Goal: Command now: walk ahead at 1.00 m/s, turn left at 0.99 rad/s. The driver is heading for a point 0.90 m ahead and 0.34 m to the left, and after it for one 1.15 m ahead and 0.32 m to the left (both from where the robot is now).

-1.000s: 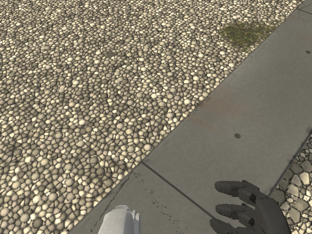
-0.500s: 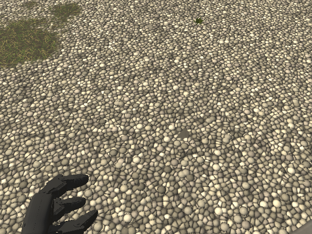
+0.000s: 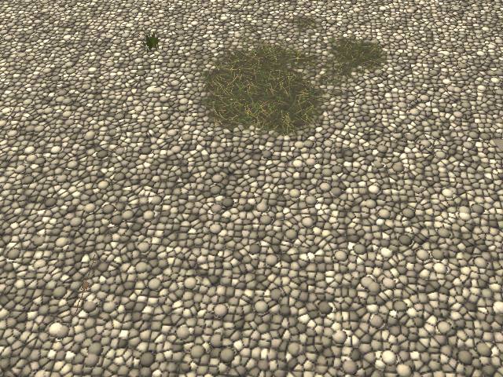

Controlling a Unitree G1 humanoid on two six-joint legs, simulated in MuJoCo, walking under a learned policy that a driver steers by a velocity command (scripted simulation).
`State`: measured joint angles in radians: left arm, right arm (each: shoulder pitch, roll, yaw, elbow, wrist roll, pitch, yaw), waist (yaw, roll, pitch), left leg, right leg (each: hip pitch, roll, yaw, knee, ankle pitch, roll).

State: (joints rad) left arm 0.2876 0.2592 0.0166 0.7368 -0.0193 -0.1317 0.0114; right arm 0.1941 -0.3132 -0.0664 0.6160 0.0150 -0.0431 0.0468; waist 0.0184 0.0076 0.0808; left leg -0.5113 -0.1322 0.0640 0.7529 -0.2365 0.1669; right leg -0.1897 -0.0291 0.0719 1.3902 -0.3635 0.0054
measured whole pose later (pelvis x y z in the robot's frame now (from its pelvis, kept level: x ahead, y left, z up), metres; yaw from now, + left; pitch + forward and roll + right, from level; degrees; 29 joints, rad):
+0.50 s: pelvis +0.43 -0.06 +0.03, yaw +29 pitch -1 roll -3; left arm 0.31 0.28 0.07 0.71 0.01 -0.10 0.00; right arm 0.24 -0.33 -0.07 0.64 0.05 -0.02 0.01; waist 0.04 0.05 0.04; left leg -0.57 0.04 -0.03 1.40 -0.32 0.07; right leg -0.21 0.00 -0.06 0.51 -0.27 0.03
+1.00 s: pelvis +0.76 +0.21 +0.04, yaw +47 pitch -1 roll +1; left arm 0.20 0.28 0.02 0.74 -0.03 -0.12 0.00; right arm 0.39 -0.25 -0.06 0.77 0.00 -0.08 0.04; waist -0.03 -0.03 0.03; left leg -0.18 -0.13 0.03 0.45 -0.25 0.13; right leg -0.55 -0.13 0.08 1.24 -0.27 -0.04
